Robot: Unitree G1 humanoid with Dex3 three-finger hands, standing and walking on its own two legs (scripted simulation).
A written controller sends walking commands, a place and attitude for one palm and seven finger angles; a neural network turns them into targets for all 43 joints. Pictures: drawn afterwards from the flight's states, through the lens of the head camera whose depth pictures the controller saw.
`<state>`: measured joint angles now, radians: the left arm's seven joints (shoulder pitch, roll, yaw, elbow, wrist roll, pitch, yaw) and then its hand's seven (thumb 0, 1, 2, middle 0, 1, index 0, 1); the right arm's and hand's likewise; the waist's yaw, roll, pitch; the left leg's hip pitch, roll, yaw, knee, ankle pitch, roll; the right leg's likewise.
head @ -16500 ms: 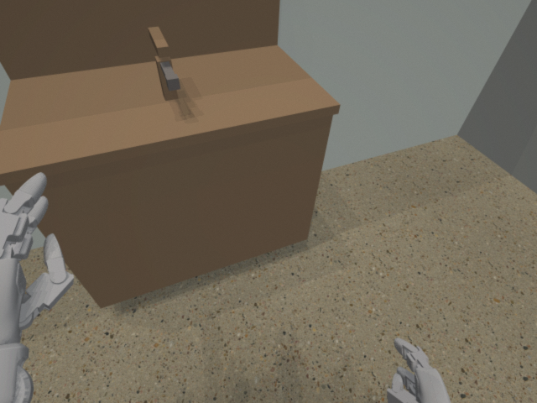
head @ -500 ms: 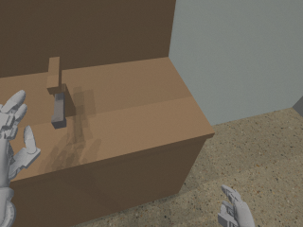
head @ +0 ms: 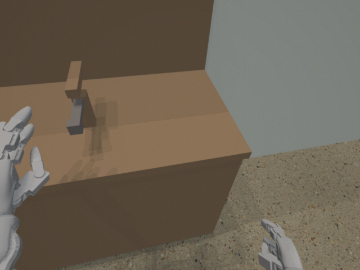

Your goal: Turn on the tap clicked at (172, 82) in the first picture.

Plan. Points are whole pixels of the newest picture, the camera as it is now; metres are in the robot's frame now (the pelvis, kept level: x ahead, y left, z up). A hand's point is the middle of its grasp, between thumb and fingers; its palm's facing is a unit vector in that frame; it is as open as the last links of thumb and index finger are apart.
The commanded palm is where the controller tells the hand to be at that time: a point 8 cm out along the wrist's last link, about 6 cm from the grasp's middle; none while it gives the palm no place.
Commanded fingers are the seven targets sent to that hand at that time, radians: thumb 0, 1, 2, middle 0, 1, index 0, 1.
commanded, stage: turn the palm inward beside the body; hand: left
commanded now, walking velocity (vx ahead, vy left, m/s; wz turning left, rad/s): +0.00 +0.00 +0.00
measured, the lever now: (75, 126) +0.38 +0.30 +0.11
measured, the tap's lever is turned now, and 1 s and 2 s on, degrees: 0 0 0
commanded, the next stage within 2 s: reach beside the lever's end, fingers flat in 1.80 s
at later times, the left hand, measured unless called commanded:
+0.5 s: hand (59, 164) +0.24 +0.24 +0.16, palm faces +0.47 -0.84 -0.29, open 7.4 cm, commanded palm +0.18 +0.27 +0.18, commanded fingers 0.00 0.90 0.90 -0.20 -0.30 -0.20 -0.30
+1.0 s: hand (60, 185) +0.20 +0.23 +0.16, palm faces +0.46 -0.87 -0.17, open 7.4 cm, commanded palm +0.15 +0.27 +0.17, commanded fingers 0.00 0.90 0.90 -0.20 -0.30 -0.20 -0.30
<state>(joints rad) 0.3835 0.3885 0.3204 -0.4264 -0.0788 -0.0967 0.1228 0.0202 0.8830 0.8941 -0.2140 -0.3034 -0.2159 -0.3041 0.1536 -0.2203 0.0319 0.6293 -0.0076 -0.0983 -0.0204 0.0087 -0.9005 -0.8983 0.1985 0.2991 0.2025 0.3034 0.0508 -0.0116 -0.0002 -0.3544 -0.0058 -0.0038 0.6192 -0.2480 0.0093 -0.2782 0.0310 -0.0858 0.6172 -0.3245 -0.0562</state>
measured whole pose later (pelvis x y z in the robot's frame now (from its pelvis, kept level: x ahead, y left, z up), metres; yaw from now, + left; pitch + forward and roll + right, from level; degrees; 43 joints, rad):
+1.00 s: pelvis +0.02 -0.01 +0.00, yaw +1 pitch -1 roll +0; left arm 0.46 0.26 0.26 -0.52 -0.21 0.14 0.14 0.02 0.89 0.90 -0.20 -0.30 -0.20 -0.30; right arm 0.18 -0.22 0.06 0.64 0.04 -0.19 -0.10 0.01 -0.90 -0.90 0.20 0.30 0.20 0.30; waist 0.09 0.04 -0.06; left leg -0.33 -0.01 -0.04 0.64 -0.28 0.00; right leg -0.24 0.04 -0.11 0.63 -0.36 -0.07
